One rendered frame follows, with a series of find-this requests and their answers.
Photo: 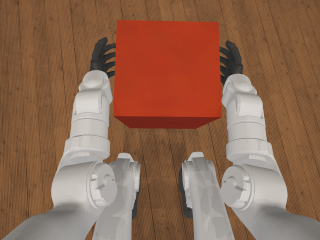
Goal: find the robot right thigh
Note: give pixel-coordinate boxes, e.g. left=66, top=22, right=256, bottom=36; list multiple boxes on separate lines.
left=182, top=157, right=235, bottom=240

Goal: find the robot right upper arm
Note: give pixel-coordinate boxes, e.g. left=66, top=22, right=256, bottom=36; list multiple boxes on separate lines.
left=220, top=163, right=320, bottom=240

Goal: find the robot left forearm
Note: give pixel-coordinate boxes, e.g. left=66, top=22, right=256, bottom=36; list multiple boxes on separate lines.
left=51, top=70, right=113, bottom=200

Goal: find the robot left hand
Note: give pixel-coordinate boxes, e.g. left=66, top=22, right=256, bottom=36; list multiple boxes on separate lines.
left=90, top=37, right=116, bottom=79

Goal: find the robot right forearm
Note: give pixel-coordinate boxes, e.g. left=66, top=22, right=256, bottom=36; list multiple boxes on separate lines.
left=221, top=73, right=283, bottom=178

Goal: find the robot left upper arm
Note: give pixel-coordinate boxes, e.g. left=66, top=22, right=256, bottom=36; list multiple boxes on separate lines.
left=2, top=160, right=118, bottom=240

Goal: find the robot thigh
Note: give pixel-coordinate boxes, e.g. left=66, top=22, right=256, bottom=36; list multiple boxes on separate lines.
left=92, top=158, right=141, bottom=240
left=182, top=157, right=235, bottom=240

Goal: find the robot right hand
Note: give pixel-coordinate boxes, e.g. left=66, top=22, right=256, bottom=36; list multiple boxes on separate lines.
left=219, top=40, right=243, bottom=86

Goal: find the robot left thigh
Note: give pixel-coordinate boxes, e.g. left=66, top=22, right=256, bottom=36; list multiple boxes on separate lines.
left=92, top=158, right=141, bottom=240

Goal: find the carton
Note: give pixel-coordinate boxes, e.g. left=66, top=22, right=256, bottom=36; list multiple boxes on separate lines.
left=113, top=20, right=222, bottom=129

